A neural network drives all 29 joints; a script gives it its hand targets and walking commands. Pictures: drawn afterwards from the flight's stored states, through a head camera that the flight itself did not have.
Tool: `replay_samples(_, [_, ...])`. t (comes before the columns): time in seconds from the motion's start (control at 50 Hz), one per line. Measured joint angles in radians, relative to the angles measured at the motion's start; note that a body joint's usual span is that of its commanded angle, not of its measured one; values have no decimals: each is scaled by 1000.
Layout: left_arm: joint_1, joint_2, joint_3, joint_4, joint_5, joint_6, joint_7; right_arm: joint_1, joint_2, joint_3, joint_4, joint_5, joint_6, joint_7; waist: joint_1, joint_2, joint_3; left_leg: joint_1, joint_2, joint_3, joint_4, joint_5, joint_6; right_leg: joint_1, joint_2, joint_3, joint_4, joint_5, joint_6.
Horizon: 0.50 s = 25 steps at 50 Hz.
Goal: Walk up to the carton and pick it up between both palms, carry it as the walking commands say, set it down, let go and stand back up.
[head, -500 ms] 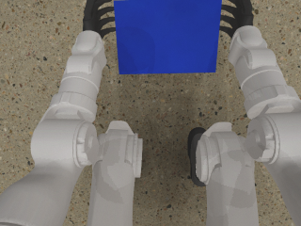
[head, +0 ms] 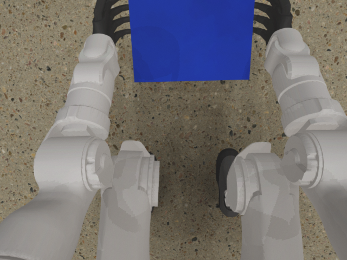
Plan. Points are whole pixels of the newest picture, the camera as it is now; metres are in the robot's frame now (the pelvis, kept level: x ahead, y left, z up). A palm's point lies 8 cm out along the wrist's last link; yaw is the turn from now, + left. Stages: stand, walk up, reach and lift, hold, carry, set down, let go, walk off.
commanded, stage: set down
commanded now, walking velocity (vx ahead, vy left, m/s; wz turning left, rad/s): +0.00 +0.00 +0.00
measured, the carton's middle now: (189, 45) +0.51 +0.00 -0.27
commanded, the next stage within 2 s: none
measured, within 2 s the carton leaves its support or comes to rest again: rests again in 0.32 s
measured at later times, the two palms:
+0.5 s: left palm (105, 35) +0.52 +0.16 -0.18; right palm (277, 31) +0.52 -0.16 -0.18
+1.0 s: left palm (89, 46) +0.50 +0.20 -0.19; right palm (294, 41) +0.50 -0.20 -0.19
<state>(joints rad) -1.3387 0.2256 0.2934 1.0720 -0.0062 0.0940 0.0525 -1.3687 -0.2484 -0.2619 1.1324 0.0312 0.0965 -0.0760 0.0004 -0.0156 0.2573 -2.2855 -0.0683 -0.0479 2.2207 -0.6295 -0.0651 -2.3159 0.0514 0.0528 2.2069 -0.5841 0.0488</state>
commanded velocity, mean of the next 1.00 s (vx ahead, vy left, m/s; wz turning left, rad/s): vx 0.00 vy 0.00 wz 0.00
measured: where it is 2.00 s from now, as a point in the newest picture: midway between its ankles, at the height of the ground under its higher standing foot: (186, 194)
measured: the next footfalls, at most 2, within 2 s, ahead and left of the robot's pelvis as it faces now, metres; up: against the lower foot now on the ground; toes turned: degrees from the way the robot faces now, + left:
none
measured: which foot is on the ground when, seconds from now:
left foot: down 0.00-1.00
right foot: down 0.00-1.00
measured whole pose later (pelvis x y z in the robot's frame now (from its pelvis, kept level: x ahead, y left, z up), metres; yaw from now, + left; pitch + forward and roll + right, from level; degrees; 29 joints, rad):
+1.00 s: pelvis -0.01 +0.00 +0.00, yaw +0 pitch +36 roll +1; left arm -1.35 0.38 0.08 1.13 -0.24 -0.01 0.08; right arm -1.36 -0.40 -0.06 1.16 0.24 -0.01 -0.08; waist 0.00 -0.02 0.38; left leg -2.27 -0.03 -0.02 2.22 -0.59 -0.04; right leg -2.30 0.02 0.05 2.21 -0.55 0.04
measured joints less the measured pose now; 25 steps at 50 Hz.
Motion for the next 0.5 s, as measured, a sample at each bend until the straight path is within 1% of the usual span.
replay_samples(0.24, [-6, 6, -2, 20, 1, -14, -11, -6, -5, -5, 18, -4, -13, 13, 0, 3, -1, -6, 5, 3, 7, 1, 3, -4, -5, -2, 7, 0, -2])
replay_samples(0.34, [-10, 9, -7, 30, -4, -22, -12, -10, -7, 0, 26, -2, -21, 10, -1, 4, 2, -7, 6, 6, 8, 4, 6, -4, -8, -2, 8, 1, -1])
replay_samples(0.5, [-24, 18, -30, 57, -17, -55, -10, -16, -21, 24, 47, 22, -54, 18, 1, 3, 20, -1, 10, 8, 11, 6, 7, 1, -9, -2, 11, 4, -1])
